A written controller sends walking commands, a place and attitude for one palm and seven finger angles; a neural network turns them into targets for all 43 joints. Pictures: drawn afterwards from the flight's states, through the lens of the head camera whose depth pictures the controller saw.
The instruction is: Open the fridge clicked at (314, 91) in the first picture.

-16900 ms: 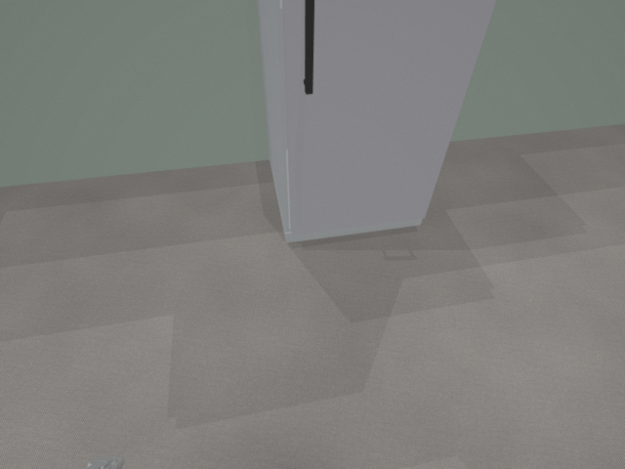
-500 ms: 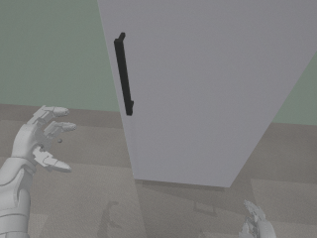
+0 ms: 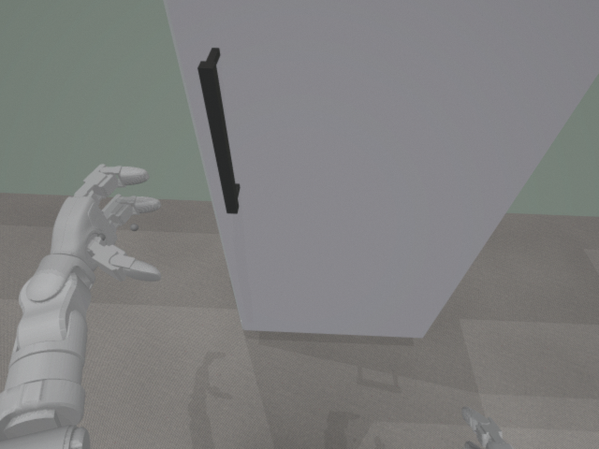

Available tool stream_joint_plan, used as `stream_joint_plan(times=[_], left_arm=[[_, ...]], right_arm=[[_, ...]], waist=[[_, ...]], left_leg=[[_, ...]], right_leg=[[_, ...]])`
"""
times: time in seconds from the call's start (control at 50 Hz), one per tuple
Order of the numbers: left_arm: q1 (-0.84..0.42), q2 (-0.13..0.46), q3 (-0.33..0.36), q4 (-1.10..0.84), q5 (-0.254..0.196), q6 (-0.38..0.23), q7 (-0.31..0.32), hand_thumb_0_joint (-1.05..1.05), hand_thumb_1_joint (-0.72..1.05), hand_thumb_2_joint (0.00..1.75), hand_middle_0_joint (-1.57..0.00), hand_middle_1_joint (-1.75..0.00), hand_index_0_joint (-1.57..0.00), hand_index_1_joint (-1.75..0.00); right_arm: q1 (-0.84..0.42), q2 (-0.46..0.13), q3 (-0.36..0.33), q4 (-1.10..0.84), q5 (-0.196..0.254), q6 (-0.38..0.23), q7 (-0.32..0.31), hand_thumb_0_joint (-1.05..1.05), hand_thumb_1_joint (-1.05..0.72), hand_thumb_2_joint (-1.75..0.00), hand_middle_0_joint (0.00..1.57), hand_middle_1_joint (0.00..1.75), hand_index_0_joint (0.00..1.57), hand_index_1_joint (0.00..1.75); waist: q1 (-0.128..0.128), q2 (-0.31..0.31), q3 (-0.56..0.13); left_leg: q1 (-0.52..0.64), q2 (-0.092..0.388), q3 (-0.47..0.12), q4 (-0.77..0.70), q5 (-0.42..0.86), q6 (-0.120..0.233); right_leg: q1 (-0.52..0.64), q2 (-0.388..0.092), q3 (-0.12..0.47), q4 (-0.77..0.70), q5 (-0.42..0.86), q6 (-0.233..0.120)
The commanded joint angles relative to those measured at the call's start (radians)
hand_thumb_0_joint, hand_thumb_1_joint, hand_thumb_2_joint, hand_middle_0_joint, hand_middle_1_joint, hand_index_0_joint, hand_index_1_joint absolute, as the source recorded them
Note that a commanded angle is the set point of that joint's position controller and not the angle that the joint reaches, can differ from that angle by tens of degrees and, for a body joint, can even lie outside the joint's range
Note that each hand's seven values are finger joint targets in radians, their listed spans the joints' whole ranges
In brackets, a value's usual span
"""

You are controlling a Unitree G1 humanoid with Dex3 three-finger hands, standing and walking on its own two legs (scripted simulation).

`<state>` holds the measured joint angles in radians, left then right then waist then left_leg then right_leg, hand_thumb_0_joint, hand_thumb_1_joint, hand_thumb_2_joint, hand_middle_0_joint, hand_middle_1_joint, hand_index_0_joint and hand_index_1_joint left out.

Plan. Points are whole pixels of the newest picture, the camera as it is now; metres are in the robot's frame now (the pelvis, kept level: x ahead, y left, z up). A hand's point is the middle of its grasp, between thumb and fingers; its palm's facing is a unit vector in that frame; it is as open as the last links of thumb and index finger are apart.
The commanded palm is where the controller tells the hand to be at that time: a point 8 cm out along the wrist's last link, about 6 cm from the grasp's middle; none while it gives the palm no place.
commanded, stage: move the hooked fingers beside the handle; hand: left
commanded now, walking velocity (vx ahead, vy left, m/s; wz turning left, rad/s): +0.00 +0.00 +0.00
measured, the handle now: (224, 141) +0.54 +0.15 +0.12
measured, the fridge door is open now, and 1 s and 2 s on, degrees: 0 0 0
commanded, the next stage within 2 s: feel for the door with the fingertips in 1.66 s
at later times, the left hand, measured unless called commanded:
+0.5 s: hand (164, 191) +0.43 +0.22 +0.11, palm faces +0.01 -1.00 +0.01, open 14.0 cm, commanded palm +0.41 +0.27 +0.11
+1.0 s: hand (184, 166) +0.48 +0.21 +0.11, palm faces +0.01 -1.00 +0.01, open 14.0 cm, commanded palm +0.45 +0.26 +0.10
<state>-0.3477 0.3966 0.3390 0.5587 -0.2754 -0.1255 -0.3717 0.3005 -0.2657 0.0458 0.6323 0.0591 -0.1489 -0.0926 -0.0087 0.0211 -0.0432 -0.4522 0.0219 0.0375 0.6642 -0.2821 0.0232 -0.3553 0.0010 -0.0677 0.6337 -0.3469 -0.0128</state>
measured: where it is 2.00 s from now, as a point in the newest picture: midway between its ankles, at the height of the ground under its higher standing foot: outside the picture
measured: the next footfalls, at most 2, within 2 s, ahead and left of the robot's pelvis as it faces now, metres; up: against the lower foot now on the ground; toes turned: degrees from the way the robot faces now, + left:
none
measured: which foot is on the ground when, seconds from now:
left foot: down 0.00-1.00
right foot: down 0.00-1.00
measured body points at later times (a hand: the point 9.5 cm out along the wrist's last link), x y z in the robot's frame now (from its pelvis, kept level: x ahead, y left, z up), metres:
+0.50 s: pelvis +0.00 +0.00 -0.01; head +0.04 +0.01 +0.44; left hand +0.42 +0.27 +0.12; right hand +0.09 -0.27 -0.11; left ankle +0.04 +0.10 -0.72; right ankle -0.01 -0.11 -0.72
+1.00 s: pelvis +0.01 -0.01 -0.01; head +0.08 +0.00 +0.43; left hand +0.48 +0.26 +0.11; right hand +0.03 -0.28 -0.13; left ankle +0.04 +0.10 -0.72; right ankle -0.01 -0.11 -0.72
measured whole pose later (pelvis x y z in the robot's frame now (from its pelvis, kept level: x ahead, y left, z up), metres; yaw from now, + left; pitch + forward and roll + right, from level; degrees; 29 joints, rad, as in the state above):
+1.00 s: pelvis +0.01 -0.01 -0.01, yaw -2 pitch +12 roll -2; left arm -0.82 0.53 0.39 1.11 -0.16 -0.28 -0.32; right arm 0.40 -0.28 0.02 0.66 0.04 0.01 -0.05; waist -0.12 0.01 -0.08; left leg -0.66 0.05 0.04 0.77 -0.33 0.02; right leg -0.56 0.03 -0.06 0.73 -0.38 -0.02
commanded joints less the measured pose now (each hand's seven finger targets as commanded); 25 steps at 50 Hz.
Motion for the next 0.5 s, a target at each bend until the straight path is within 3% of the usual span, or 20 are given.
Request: stream_joint_plan(times=[0.0, 0.04, 0.08, 0.12, 0.16, 0.18, 0.22, 0.28, 0.3, 0.34, 0.38, 0.4, 0.44, 0.46, 0.48], left_arm=[[-0.385, 0.243, 0.054, -0.176, -0.012, -0.075, 0.004, 0.00, -0.50, 0.30, -0.30, -1.20, -0.30, -1.20], [-0.405, 0.247, 0.058, -0.170, -0.005, -0.075, 0.010, 0.00, -0.50, 0.30, -0.30, -1.20, -0.30, -1.20], [-0.420, 0.262, 0.066, -0.135, -0.001, -0.079, 0.017, 0.00, -0.50, 0.30, -0.30, -1.20, -0.30, -1.20], [-0.488, 0.241, 0.036, -0.107, 0.005, -0.079, 0.022, 0.00, -0.50, 0.30, -0.30, -1.20, -0.30, -1.20], [-0.521, 0.230, 0.023, -0.087, 0.013, -0.089, 0.031, 0.00, -0.50, 0.30, -0.30, -1.20, -0.30, -1.20], [-0.542, 0.245, 0.033, -0.084, 0.014, -0.098, 0.037, 0.00, -0.50, 0.30, -0.30, -1.20, -0.30, -1.20], [-0.555, 0.277, 0.059, -0.057, 0.021, -0.110, 0.041, 0.00, -0.50, 0.30, -0.30, -1.20, -0.30, -1.20], [-0.609, 0.254, 0.026, 0.001, 0.029, -0.122, 0.042, 0.00, -0.50, 0.30, -0.30, -1.20, -0.30, -1.20], [-0.629, 0.251, 0.020, 0.016, 0.035, -0.124, 0.041, 0.00, -0.50, 0.30, -0.30, -1.20, -0.30, -1.20], [-0.689, 0.281, 0.031, 0.071, 0.042, -0.132, 0.043, 0.00, -0.50, 0.30, -0.30, -1.20, -0.30, -1.20], [-0.716, 0.299, 0.043, 0.085, 0.042, -0.151, 0.045, 0.00, -0.50, 0.30, -0.30, -1.20, -0.30, -1.20], [-0.722, 0.290, 0.033, 0.089, 0.047, -0.157, 0.043, 0.00, -0.50, 0.30, -0.30, -1.20, -0.30, -1.20], [-0.732, 0.314, 0.053, 0.127, 0.051, -0.169, 0.043, 0.00, -0.50, 0.30, -0.30, -1.20, -0.30, -1.20], [-0.743, 0.287, 0.028, 0.139, 0.052, -0.172, 0.040, 0.00, -0.50, 0.30, -0.30, -1.20, -0.30, -1.20], [-0.743, 0.292, 0.038, 0.157, 0.050, -0.177, 0.042, 0.00, -0.50, 0.30, -0.30, -1.20, -0.30, -1.20]], right_arm=[[-0.035, -0.148, -0.058, -0.132, 0.005, -0.036, -0.012, 0.00, -0.90, -0.90, 0.20, 0.30, 0.20, 0.30], [-0.029, -0.147, -0.060, -0.130, 0.003, -0.029, -0.009, 0.00, -0.90, -0.90, 0.20, 0.30, 0.20, 0.30], [-0.021, -0.150, -0.060, -0.125, 0.002, -0.019, -0.008, 0.00, -0.90, -0.90, 0.20, 0.30, 0.20, 0.30], [-0.019, -0.150, -0.058, -0.121, 0.004, -0.011, -0.008, 0.00, -0.90, -0.90, 0.20, 0.30, 0.20, 0.30], [-0.011, -0.150, -0.060, -0.119, 0.003, -0.006, -0.006, 0.00, -0.90, -0.90, 0.20, 0.30, 0.20, 0.30], [-0.002, -0.155, -0.061, -0.115, -0.001, -0.003, -0.006, 0.00, -0.90, -0.90, 0.20, 0.30, 0.20, 0.30], [0.003, -0.156, -0.062, -0.113, -0.001, 0.004, -0.003, 0.00, -0.90, -0.90, 0.20, 0.30, 0.20, 0.30], [0.017, -0.157, -0.062, -0.102, -0.001, 0.017, -0.002, 0.00, -0.90, -0.90, 0.20, 0.30, 0.20, 0.30], [0.018, -0.157, -0.063, -0.103, -0.001, 0.019, 0.000, 0.00, -0.90, -0.90, 0.20, 0.30, 0.20, 0.30], [0.033, -0.163, -0.063, -0.090, -0.001, 0.029, -0.001, 0.00, -0.90, -0.90, 0.20, 0.30, 0.20, 0.30], [0.046, -0.166, -0.065, -0.088, -0.005, 0.037, -0.001, 0.00, -0.90, -0.90, 0.20, 0.30, 0.20, 0.30], [0.047, -0.164, -0.065, -0.091, -0.004, 0.037, 0.002, 0.00, -0.90, -0.90, 0.20, 0.30, 0.20, 0.30], [0.064, -0.167, -0.069, -0.080, -0.006, 0.046, 0.004, 0.00, -0.90, -0.90, 0.20, 0.30, 0.20, 0.30], [0.065, -0.164, -0.067, -0.081, -0.005, 0.050, 0.007, 0.00, -0.90, -0.90, 0.20, 0.30, 0.20, 0.30], [0.077, -0.167, -0.070, -0.077, -0.009, 0.054, 0.009, 0.00, -0.90, -0.90, 0.20, 0.30, 0.20, 0.30]], waist=[[-0.010, 0.037, -0.262], [-0.010, 0.060, -0.279], [-0.011, 0.024, -0.257], [-0.029, 0.041, -0.240], [-0.030, 0.053, -0.256], [-0.032, 0.018, -0.276], [-0.028, 0.043, -0.299], [-0.044, 0.025, -0.279], [-0.045, 0.050, -0.285], [-0.056, 0.040, -0.277], [-0.052, 0.026, -0.312], [-0.053, 0.064, -0.337], [-0.054, 0.055, -0.348], [-0.059, 0.071, -0.339], [-0.061, 0.030, -0.340]], left_leg=[[0.226, -0.012, -0.064, -0.076, 0.181, 0.011], [0.241, -0.011, -0.068, -0.073, 0.193, 0.007], [0.214, -0.009, -0.070, -0.070, 0.183, 0.009], [0.209, -0.009, -0.069, -0.070, 0.158, 0.009], [0.222, -0.009, -0.074, -0.067, 0.156, 0.007], [0.215, -0.009, -0.074, -0.059, 0.171, 0.011], [0.216, -0.010, -0.072, -0.053, 0.179, 0.009], [0.199, -0.008, -0.072, -0.042, 0.176, 0.012], [0.200, -0.008, -0.069, -0.041, 0.175, 0.010], [0.181, -0.008, -0.074, -0.036, 0.149, 0.010], [0.177, -0.010, -0.071, -0.025, 0.168, 0.014], [0.197, -0.010, -0.069, -0.021, 0.179, 0.012], [0.194, -0.008, -0.072, -0.011, 0.197, 0.010], [0.191, -0.008, -0.070, -0.010, 0.199, 0.009], [0.180, -0.007, -0.069, -0.001, 0.204, 0.014]], right_leg=[[-0.037, 0.023, 0.029, -0.078, 0.247, -0.010], [-0.048, 0.024, 0.025, -0.072, 0.252, -0.011], [-0.044, 0.026, 0.025, -0.073, 0.239, -0.013], [-0.077, 0.024, 0.027, -0.075, 0.223, -0.010], [-0.089, 0.026, 0.026, -0.070, 0.212, -0.012], [-0.069, 0.026, 0.026, -0.066, 0.225, -0.013], [-0.067, 0.025, 0.032, -0.059, 0.239, -0.012], [-0.088, 0.026, 0.030, -0.055, 0.232, -0.011], [-0.098, 0.025, 0.033, -0.053, 0.236, -0.010], [-0.115, 0.026, 0.035, -0.052, 0.211, -0.010], [-0.091, 0.025, 0.038, -0.045, 0.231, -0.011], [-0.103, 0.026, 0.040, -0.040, 0.241, -0.010], [-0.107, 0.029, 0.039, -0.030, 0.256, -0.010], [-0.118, 0.029, 0.038, -0.030, 0.256, -0.010], [-0.111, 0.031, 0.037, -0.027, 0.265, -0.009]])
